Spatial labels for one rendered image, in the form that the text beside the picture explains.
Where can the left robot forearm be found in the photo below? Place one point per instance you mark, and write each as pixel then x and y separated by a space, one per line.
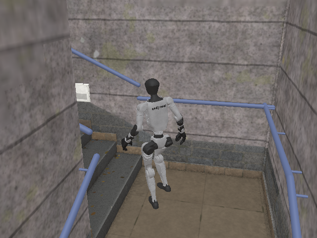
pixel 132 134

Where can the robot left hand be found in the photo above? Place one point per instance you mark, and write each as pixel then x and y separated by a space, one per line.
pixel 124 144

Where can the right robot forearm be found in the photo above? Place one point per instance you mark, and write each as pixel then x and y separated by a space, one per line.
pixel 180 126

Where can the left robot upper arm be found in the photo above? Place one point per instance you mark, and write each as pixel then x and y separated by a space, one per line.
pixel 141 108

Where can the robot head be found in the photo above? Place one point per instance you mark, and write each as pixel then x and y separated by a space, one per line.
pixel 152 86

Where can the robot right hand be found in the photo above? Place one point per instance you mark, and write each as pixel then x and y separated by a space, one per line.
pixel 179 135

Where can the right robot upper arm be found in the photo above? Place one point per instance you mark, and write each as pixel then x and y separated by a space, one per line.
pixel 173 108

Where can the left robot shin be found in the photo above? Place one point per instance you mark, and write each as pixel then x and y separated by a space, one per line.
pixel 151 185

